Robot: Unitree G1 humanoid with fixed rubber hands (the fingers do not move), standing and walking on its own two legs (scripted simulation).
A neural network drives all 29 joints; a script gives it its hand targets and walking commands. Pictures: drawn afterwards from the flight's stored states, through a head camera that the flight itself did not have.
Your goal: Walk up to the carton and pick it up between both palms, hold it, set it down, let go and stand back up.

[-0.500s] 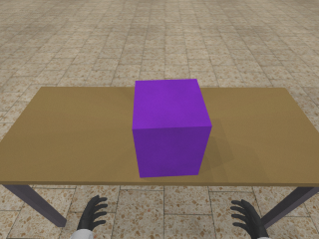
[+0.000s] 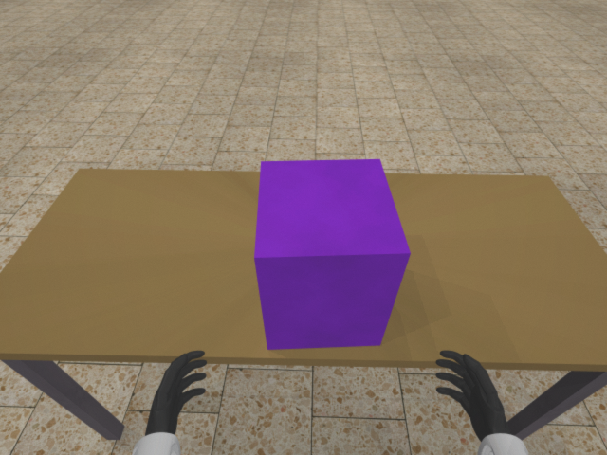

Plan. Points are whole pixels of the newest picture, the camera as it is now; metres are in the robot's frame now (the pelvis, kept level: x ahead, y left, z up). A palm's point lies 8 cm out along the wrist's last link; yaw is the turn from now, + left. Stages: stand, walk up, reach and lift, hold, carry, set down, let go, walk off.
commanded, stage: reach and lift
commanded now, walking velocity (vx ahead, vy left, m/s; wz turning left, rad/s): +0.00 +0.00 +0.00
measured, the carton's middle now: (322, 256) +0.45 -0.01 +0.00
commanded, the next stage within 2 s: none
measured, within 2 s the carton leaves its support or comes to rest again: neither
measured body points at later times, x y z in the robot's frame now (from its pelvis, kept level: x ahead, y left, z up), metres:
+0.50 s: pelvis -0.01 -0.01 +0.00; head +0.00 +0.00 +0.45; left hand +0.29 +0.20 -0.01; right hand +0.31 -0.23 +0.00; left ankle -0.02 +0.13 -0.74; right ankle -0.01 -0.12 -0.74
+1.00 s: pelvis -0.02 -0.01 +0.00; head +0.01 +0.00 +0.45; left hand +0.36 +0.19 +0.05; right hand +0.38 -0.21 +0.07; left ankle -0.02 +0.13 -0.74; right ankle -0.01 -0.12 -0.74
